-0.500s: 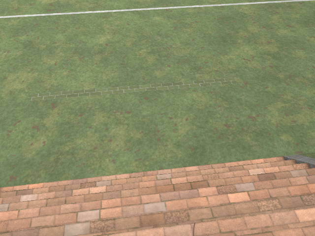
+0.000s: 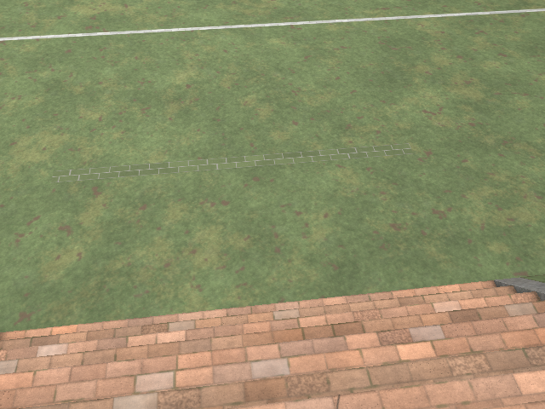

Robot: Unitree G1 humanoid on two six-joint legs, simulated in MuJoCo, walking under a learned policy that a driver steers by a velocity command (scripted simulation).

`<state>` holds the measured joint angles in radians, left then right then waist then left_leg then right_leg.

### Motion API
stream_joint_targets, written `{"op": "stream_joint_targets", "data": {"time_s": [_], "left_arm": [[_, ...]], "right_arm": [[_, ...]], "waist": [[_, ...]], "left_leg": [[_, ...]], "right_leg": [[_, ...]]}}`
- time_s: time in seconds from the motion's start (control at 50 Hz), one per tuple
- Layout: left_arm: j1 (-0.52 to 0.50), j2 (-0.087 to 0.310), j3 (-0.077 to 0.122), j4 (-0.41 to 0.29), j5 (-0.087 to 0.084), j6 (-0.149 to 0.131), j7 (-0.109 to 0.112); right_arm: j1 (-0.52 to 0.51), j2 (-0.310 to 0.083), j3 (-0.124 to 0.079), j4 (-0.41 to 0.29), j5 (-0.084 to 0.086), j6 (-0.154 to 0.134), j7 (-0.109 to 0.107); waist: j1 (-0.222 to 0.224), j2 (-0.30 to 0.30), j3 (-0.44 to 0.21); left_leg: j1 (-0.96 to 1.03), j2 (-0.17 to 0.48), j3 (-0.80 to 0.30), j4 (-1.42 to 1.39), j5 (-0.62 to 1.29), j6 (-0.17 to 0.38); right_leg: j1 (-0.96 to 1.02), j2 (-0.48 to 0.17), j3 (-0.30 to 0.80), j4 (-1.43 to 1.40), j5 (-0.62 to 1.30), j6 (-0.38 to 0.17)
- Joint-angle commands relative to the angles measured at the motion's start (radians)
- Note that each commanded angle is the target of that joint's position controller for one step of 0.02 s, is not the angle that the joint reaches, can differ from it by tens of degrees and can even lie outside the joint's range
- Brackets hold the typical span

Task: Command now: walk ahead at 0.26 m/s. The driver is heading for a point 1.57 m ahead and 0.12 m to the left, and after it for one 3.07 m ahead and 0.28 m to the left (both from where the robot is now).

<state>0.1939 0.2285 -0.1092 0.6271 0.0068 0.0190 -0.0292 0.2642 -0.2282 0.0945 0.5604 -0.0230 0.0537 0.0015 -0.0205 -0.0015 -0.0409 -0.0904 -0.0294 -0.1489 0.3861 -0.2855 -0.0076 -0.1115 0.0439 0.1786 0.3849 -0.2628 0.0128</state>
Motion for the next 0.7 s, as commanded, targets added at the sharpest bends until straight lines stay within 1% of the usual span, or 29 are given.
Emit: {"op": "stream_joint_targets", "data": {"time_s": [0.02, 0.12, 0.14, 0.16, 0.2, 0.34, 0.52, 0.54, 0.58, 0.66, 0.7], "left_arm": [[0.003, 0.098, 0.046, -0.026, -0.01, -0.01, 0.005], [0.045, 0.085, 0.061, 0.031, -0.016, -0.002, 0.013], [0.048, 0.079, 0.062, 0.04, -0.014, -0.001, 0.013], [0.044, 0.076, 0.062, 0.044, -0.016, -0.001, 0.018], [0.068, 0.082, 0.068, 0.07, -0.021, -0.001, 0.025], [0.135, 0.078, 0.086, 0.152, -0.031, 0.011, 0.042], [0.173, 0.064, 0.107, 0.227, -0.04, 0.016, 0.054], [0.194, 0.07, 0.112, 0.241, -0.038, 0.022, 0.053], [0.201, 0.058, 0.114, 0.253, -0.038, 0.025, 0.054], [0.211, 0.054, 0.122, 0.27, -0.039, 0.024, 0.056], [0.223, 0.05, 0.124, 0.28, -0.042, 0.021, 0.055]], "right_arm": [[0.036, -0.106, -0.048, -0.03, 0.009, -0.009, -0.007], [0.086, -0.092, -0.063, 0.015, 0.015, -0.005, -0.013], [0.095, -0.084, -0.064, 0.02, 0.015, -0.002, -0.014], [0.093, -0.085, -0.067, 0.023, 0.017, -0.001, -0.02], [0.12, -0.089, -0.073, 0.044, 0.02, 0.002, -0.027], [0.196, -0.082, -0.091, 0.121, 0.029, 0.008, -0.037], [0.238, -0.063, -0.107, 0.204, 0.035, 0.006, -0.046], [0.254, -0.063, -0.109, 0.221, 0.034, 0.006, -0.044], [0.265, -0.047, -0.108, 0.239, 0.034, 0.005, -0.039], [0.273, -0.046, -0.114, 0.263, 0.037, -0.003, -0.04], [0.282, -0.035, -0.113, 0.277, 0.038, -0.003, -0.042]], "waist": [[-0.001, 0.004, 0.045], [0.002, 0.006, 0.038], [0.001, 0.003, 0.036], [-0.002, 0.01, -0.001], [-0.003, 0.01, -0.005], [-0.001, 0.009, 0.065], [0.002, 0.006, 0.091], [0.004, 0.008, 0.129], [0.008, 0.011, 0.139], [0.011, 0.008, 0.122], [0.011, 0.009, 0.111]], "left_leg": [[0.009, 0.09, -0.095, -0.054, 0.236, 0.031], [0.028, 0.083, -0.082, -0.055, 0.292, 0.028], [0.042, 0.083, -0.082, -0.056, 0.308, 0.028], [0.069, 0.087, -0.078, -0.05, 0.392, 0.019], [0.087, 0.089, -0.075, -0.048, 0.442, 0.012], [0.064, 0.085, -0.066, -0.093, 0.388, 0.005], [0.055, 0.085, -0.054, -0.126, 0.347, -0.002], [0.025, 0.075, -0.046, -0.132, 0.282, 0.003], [0.0, 0.076, -0.046, -0.142, 0.206, 0.008], [0.005, 0.076, -0.039, -0.136, 0.225, 0.008], [0.016, 0.078, -0.038, -0.13, 0.244, 0.009]], "right_leg": [[-0.04, -0.093, 0.082, -0.056, 0.261, -0.048], [-0.013, -0.087, 0.069, -0.054, 0.312, -0.054], [-0.014, -0.087, 0.066, -0.059, 0.32, -0.056], [0.002, -0.09, 0.06, -0.057, 0.39, -0.046], [0.015, -0.092, 0.055, -0.056, 0.432, -0.039], [0.008, -0.089, 0.044, -0.101, 0.38, -0.035], [0.003, -0.085, 0.029, -0.139, 0.341, -0.032], [-0.012, -0.076, 0.026, -0.144, 0.289, -0.039], [-0.015, -0.078, 0.027, -0.148, 0.231, -0.048], [-0.013, -0.077, 0.024, -0.146, 0.258, -0.051], [-0.012, -0.079, 0.022, -0.143, 0.273, -0.054]]}}
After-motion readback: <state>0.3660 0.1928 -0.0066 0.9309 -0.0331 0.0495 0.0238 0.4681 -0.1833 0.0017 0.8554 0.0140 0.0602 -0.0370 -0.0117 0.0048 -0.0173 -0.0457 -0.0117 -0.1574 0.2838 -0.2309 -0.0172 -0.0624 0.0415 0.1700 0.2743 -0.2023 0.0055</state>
